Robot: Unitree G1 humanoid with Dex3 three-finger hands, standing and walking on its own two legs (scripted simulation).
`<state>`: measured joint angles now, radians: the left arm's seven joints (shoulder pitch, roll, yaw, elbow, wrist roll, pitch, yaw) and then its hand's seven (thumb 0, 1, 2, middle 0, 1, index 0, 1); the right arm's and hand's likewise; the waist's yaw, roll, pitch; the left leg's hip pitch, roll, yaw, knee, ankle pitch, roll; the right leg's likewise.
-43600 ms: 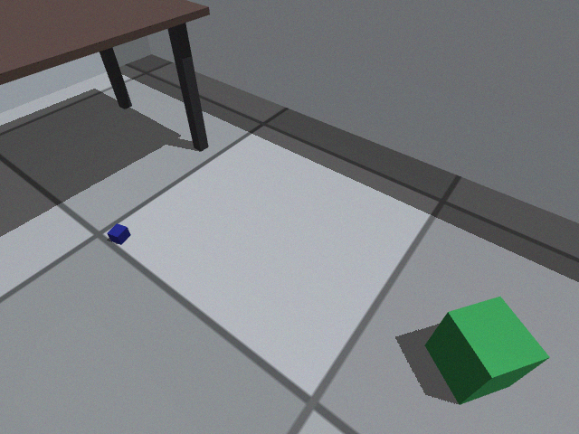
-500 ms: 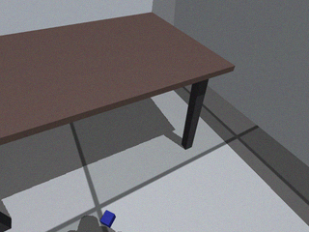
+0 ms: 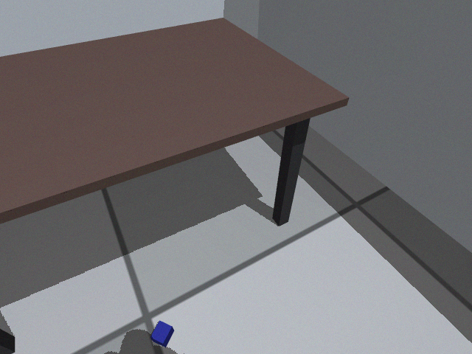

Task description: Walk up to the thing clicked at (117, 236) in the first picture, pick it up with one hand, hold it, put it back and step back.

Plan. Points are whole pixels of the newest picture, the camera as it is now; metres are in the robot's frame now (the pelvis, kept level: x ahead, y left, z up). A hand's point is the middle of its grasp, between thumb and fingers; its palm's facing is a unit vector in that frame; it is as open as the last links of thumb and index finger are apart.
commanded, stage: stand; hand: left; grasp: from above
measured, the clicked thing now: (162, 333) +0.38 +0.31 -0.75
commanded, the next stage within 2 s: step back in 1.40 s
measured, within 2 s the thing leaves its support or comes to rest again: neither
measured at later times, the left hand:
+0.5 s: hand out of the picture +0.06 +0.20 -0.17, palm faces -0.02 -0.97 -0.25, open 7.4 cm
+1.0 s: hand out of the picture +0.04 +0.20 -0.18, palm faces -0.01 -0.97 -0.23, open 7.4 cm
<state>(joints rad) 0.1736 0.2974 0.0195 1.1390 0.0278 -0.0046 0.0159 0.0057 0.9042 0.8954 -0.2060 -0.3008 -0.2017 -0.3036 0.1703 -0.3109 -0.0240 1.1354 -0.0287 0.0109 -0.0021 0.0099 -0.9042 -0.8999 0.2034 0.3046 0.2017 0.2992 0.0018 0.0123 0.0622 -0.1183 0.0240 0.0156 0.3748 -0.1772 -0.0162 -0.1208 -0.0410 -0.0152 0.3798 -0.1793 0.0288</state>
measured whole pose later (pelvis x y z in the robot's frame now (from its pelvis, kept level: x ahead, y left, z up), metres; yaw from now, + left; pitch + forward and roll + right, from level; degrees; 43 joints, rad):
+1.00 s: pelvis +0.02 +0.01 +0.00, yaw -1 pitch -4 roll +0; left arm 0.21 0.19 0.01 1.18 0.03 0.01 0.03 0.00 0.91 0.90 -0.20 -0.30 -0.20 -0.30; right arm 0.22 -0.20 -0.01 1.17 -0.03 0.01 -0.02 0.01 -0.91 -0.90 0.20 0.30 0.20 0.30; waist -0.01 0.00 0.04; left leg -0.11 0.02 0.04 0.38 -0.21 0.00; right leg -0.12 -0.05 0.01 0.38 -0.20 0.04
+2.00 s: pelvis -0.10 +0.01 -0.03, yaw +2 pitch -2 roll +1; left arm 0.04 0.39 0.06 0.84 0.02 0.05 0.01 0.00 0.90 0.89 -0.21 -0.30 -0.20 -0.30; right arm 0.16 -0.38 -0.04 0.95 -0.04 0.05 0.01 0.01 -0.91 -0.90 0.20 0.30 0.20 0.30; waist -0.01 -0.06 0.20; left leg -0.25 -0.05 -0.01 0.68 -0.40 0.02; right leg -0.48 -0.06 0.01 0.72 -0.30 0.00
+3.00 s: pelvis -0.36 +0.03 -0.02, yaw -5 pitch -3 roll -1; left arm 0.20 0.42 0.09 0.83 0.02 0.06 0.01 0.01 0.90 0.90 -0.21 -0.30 -0.20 -0.30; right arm 0.13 -0.37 -0.04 0.81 -0.03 0.02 -0.01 0.01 -0.90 -0.90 0.21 0.31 0.21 0.30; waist 0.01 -0.03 0.19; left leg -0.38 0.04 0.03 0.60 -0.18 0.02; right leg -0.33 0.05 0.12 0.98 -0.51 0.03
